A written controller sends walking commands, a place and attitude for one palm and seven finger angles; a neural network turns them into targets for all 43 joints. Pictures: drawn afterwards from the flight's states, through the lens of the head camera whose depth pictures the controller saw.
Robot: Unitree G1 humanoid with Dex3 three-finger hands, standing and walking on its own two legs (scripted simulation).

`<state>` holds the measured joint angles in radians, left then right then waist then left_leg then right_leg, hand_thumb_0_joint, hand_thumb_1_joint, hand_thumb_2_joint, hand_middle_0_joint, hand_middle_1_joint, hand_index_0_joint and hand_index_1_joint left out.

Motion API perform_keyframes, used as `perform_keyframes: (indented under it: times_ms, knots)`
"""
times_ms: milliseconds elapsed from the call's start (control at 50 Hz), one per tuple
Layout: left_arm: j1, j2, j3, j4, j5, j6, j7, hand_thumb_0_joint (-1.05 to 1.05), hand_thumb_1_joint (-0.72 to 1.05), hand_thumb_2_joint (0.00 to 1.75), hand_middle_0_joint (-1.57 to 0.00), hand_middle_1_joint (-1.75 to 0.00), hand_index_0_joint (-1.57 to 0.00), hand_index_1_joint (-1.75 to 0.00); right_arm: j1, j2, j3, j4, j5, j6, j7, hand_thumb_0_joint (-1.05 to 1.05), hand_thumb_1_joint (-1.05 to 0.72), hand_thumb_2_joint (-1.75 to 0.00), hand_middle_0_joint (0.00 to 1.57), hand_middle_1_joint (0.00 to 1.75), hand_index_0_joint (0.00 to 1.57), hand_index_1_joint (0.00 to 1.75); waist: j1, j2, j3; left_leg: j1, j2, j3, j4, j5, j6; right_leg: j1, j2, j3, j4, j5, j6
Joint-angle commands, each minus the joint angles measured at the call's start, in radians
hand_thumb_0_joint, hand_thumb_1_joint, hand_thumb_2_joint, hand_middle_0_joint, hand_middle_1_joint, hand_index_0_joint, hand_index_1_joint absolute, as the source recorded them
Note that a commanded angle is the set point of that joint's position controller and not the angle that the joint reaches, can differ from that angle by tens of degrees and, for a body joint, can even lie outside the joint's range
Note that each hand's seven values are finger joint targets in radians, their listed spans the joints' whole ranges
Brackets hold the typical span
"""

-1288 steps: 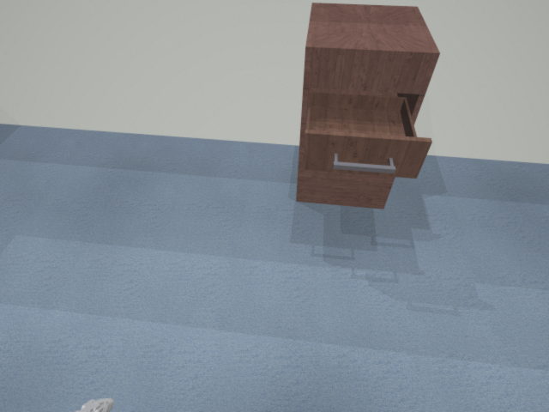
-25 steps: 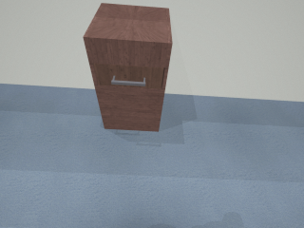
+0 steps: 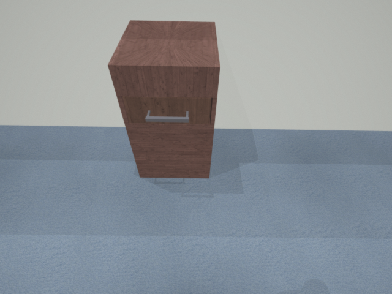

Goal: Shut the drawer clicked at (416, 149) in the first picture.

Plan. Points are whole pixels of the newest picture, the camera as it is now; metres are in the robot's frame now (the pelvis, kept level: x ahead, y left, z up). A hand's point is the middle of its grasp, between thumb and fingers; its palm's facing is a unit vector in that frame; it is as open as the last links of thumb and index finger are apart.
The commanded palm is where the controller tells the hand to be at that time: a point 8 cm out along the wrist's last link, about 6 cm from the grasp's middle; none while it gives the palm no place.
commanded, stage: let the arm hang, fingers relaxed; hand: left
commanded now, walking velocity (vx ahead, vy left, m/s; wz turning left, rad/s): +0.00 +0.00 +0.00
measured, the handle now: (167, 116) +0.86 +0.18 -0.23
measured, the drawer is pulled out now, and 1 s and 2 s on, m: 0.00 0.00 0.00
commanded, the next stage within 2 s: look to check the result in 0.18 s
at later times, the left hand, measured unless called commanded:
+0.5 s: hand out of the picture +0.01 +0.16 -0.18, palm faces +0.02 -0.98 -0.19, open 7.4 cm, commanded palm none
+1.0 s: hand out of the picture +0.03 +0.16 -0.17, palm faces +0.02 -0.98 -0.19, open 7.4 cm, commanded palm none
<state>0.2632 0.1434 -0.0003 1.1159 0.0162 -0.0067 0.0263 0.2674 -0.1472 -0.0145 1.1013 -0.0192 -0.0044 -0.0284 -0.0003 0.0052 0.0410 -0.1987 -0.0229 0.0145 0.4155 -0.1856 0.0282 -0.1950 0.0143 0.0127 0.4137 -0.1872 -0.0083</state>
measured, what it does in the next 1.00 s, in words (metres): stands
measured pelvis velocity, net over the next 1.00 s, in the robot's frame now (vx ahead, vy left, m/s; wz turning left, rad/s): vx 0.02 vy -0.01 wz -0.01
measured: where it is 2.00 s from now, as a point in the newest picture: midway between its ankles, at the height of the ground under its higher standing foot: outside the picture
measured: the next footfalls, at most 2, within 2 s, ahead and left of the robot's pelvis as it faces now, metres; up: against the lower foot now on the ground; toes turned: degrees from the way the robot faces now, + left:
none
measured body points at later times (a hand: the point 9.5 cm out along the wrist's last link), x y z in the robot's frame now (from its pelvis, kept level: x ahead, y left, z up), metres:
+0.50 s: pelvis +0.01 -0.01 +0.00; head +0.02 -0.01 +0.45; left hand +0.01 +0.21 -0.16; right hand -0.01 -0.22 -0.16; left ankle +0.03 +0.10 -0.74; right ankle +0.02 -0.11 -0.74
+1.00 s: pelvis +0.02 -0.01 +0.00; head +0.03 -0.02 +0.45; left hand +0.03 +0.21 -0.16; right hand +0.01 -0.23 -0.16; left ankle +0.03 +0.10 -0.74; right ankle +0.02 -0.11 -0.74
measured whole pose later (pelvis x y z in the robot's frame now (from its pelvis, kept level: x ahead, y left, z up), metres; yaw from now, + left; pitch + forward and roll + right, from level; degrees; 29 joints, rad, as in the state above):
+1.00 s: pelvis +0.02 -0.01 +0.00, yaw -1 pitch -2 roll +0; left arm 0.25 0.14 0.01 1.14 0.01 -0.02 0.03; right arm 0.27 -0.13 -0.01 1.14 -0.02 -0.01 -0.04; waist 0.00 0.01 0.05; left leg -0.16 0.00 0.02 0.40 -0.21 0.01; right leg -0.16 0.03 0.02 0.40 -0.21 -0.03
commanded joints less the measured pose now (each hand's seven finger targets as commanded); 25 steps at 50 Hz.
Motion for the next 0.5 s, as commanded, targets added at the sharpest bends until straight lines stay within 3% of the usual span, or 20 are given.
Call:
perform_keyframes:
  times_ms: [0, 120, 200, 260, 480]
  knots:
    - [0.051, 0.112, 0.023, -0.017, -0.007, -0.012, 0.008, 0.00, 0.90, 0.90, -0.20, -0.30, -0.20, -0.30, 0.079, -0.083, -0.017, -0.010, 0.004, -0.009, -0.005, 0.00, -0.90, -0.90, 0.20, 0.30, 0.20, 0.30, -0.009, 0.010, 0.034, 0.004, 0.106, -0.110, -0.104, -0.035, 0.017, -0.058, -0.092, 0.091, -0.102, -0.055, -0.035]
    - [0.053, 0.113, 0.025, -0.008, -0.006, -0.015, 0.010, 0.00, 0.90, 0.90, -0.20, -0.30, -0.20, -0.30, 0.084, -0.085, -0.018, -0.001, 0.007, -0.015, -0.008, 0.00, -0.90, -0.90, 0.20, 0.30, 0.20, 0.30, -0.005, 0.006, 0.023, 0.018, 0.109, -0.105, -0.090, 0.039, 0.017, -0.036, -0.093, 0.088, -0.093, -0.001, -0.035]
    - [0.053, 0.105, 0.024, -0.002, -0.008, -0.013, 0.010, 0.00, 0.90, 0.90, -0.20, -0.30, -0.20, -0.30, 0.086, -0.075, -0.018, 0.008, 0.005, -0.010, -0.009, 0.00, -0.90, -0.90, 0.20, 0.30, 0.20, 0.30, -0.006, 0.007, 0.046, 0.010, 0.106, -0.102, -0.097, -0.006, 0.015, -0.049, -0.092, 0.091, -0.105, -0.038, -0.037]
    - [0.055, 0.106, 0.025, -0.003, -0.008, -0.014, 0.011, 0.00, 0.90, 0.90, -0.20, -0.30, -0.20, -0.30, 0.095, -0.073, -0.019, 0.013, 0.005, -0.010, -0.008, 0.00, -0.90, -0.90, 0.20, 0.30, 0.20, 0.30, -0.008, -0.013, 0.043, 0.017, 0.105, -0.096, -0.093, -0.006, 0.014, -0.052, -0.093, 0.094, -0.110, -0.045, -0.037]
    - [0.057, 0.102, 0.027, 0.000, -0.009, -0.016, 0.013, 0.00, 0.90, 0.90, -0.20, -0.30, -0.20, -0.30, 0.101, -0.069, -0.019, 0.019, 0.006, -0.011, -0.011, 0.00, -0.90, -0.90, 0.20, 0.30, 0.20, 0.30, -0.009, 0.002, 0.039, 0.023, 0.108, -0.091, -0.088, 0.013, 0.013, -0.044, -0.090, 0.099, -0.108, -0.028, -0.040]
